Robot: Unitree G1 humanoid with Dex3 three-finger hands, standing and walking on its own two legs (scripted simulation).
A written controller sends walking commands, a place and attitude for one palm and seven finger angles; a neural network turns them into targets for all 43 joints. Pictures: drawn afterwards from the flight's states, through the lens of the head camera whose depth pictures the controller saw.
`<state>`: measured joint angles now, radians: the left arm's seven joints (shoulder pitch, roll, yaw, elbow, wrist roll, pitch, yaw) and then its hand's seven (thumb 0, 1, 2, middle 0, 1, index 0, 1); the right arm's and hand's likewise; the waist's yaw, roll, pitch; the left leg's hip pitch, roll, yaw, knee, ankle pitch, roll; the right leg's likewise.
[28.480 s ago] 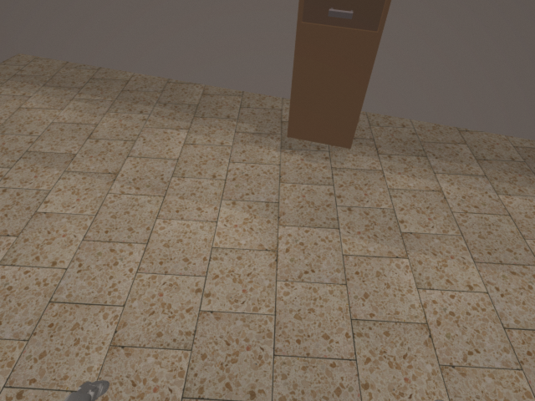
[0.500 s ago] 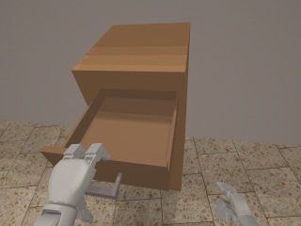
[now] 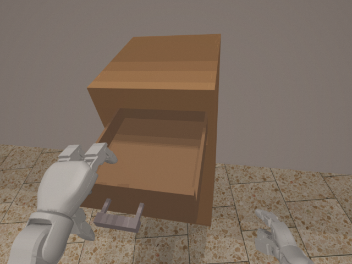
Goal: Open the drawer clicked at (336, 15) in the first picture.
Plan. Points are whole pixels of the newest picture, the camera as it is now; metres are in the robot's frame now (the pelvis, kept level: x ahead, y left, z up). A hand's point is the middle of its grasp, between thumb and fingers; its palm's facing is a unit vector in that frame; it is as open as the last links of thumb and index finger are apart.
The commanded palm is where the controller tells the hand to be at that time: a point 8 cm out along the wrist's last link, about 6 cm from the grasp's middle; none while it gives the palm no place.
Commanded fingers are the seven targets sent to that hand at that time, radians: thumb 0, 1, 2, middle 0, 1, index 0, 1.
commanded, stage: lift the hand off the handle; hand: left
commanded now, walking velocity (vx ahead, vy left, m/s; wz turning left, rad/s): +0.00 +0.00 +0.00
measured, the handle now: (120, 213) +0.23 +0.19 -0.01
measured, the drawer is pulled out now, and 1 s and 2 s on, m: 0.29 0.29 0.29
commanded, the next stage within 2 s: draw the hand back to the body in 0.02 s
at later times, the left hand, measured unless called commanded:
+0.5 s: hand (72, 200) +0.19 +0.23 +0.13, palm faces +0.08 -0.14 -0.99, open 13.8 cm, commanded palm +0.16 +0.23 +0.19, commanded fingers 0.00 -0.50 0.30 -0.30 -1.20 -0.30 -1.20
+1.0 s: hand (66, 186) +0.19 +0.22 +0.17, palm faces +0.31 -0.89 -0.33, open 13.0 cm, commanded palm +0.14 +0.27 +0.19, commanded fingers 0.00 0.03 0.52 -0.26 -0.86 -0.26 -0.86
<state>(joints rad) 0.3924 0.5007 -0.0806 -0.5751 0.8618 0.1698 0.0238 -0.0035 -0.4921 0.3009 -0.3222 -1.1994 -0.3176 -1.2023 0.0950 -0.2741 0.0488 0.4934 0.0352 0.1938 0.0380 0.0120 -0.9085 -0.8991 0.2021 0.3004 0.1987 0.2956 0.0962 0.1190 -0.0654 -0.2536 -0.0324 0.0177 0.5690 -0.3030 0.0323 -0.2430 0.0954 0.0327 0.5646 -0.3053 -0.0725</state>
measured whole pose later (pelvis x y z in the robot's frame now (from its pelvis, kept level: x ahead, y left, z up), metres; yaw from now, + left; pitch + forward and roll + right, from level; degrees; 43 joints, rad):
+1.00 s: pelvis +0.02 +0.02 +0.00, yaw +3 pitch -2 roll -1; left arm 0.57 0.32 0.15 -0.63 -0.04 -0.10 0.11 -0.01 -0.28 0.39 -0.30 -1.06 -0.30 -1.06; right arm 0.24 -0.18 0.07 0.55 0.02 -0.11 -0.05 0.01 -0.91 -0.90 0.20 0.30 0.20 0.30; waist 0.04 0.02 -0.02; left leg -0.18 -0.06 -0.02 0.53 -0.31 0.05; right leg -0.14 0.07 0.00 0.49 -0.31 -0.05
